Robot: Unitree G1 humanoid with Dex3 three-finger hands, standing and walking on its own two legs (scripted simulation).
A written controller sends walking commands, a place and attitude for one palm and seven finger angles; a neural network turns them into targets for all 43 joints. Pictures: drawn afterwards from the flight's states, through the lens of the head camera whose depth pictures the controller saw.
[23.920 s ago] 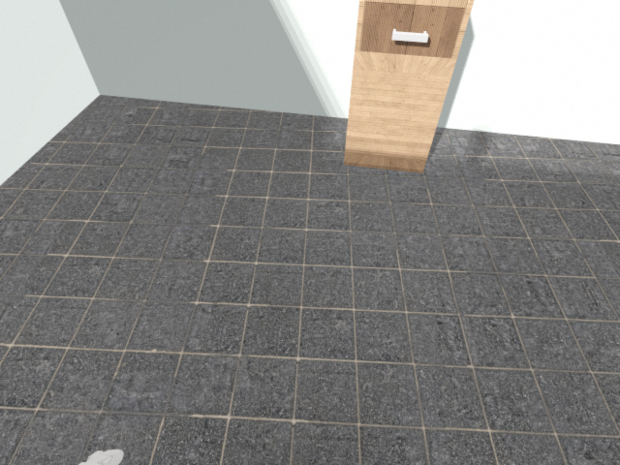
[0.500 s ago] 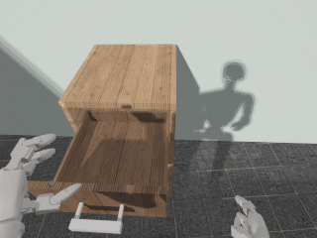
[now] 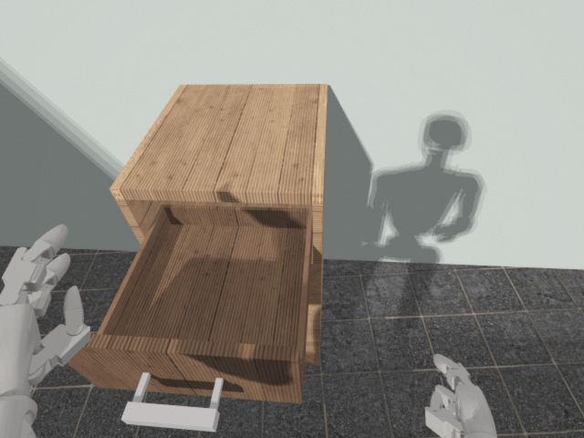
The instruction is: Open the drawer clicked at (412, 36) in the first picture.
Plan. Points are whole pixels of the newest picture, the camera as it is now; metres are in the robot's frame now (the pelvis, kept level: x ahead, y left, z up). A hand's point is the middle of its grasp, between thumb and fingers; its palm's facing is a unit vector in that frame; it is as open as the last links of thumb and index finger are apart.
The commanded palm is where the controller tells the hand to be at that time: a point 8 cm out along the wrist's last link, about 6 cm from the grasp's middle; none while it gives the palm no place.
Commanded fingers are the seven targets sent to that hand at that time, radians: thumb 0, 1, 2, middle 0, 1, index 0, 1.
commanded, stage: step back with the hand held close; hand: left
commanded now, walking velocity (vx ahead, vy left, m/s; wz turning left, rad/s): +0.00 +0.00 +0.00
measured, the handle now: (176, 399) +0.19 +0.21 -0.09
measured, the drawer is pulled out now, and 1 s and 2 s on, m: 0.30 0.30 0.30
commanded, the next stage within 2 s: stop stepping back and stand still in 1.58 s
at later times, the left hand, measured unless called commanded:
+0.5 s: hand (72, 343) +0.17 +0.25 +0.14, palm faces +0.22 -0.81 -0.54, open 7.4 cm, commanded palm +0.10 +0.29 +0.18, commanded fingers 0.00 0.90 0.90 -0.20 -0.30 -0.20 -0.30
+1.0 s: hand out of the picture +0.10 +0.27 +0.16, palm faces +0.35 -0.80 -0.48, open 7.4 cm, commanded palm +0.03 +0.31 +0.18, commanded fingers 0.00 0.90 0.90 -0.20 -0.30 -0.20 -0.30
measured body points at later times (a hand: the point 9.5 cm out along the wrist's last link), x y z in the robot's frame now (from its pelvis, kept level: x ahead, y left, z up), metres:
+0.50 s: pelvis -0.03 +0.02 +0.00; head +0.02 +0.02 +0.44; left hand +0.15 +0.29 +0.17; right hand +0.15 -0.23 -0.09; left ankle +0.01 +0.12 -0.74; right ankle -0.07 -0.09 -0.74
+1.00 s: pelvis -0.09 +0.03 -0.02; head -0.05 +0.04 +0.43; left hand +0.08 +0.31 +0.18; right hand +0.09 -0.20 -0.10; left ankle +0.01 +0.12 -0.74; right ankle -0.07 -0.09 -0.74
